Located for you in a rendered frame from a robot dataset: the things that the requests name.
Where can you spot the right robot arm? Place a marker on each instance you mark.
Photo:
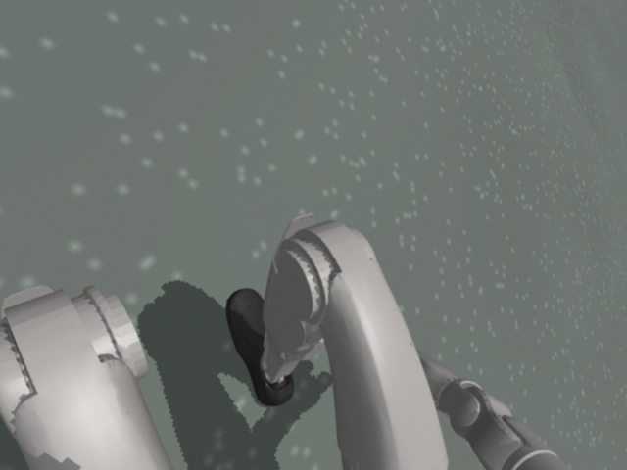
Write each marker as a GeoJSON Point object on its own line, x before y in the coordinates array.
{"type": "Point", "coordinates": [500, 441]}

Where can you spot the right robot hand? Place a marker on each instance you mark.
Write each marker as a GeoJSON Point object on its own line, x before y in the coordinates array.
{"type": "Point", "coordinates": [437, 374]}

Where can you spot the right robot foot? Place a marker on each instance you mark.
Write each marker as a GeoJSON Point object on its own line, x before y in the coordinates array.
{"type": "Point", "coordinates": [244, 313]}

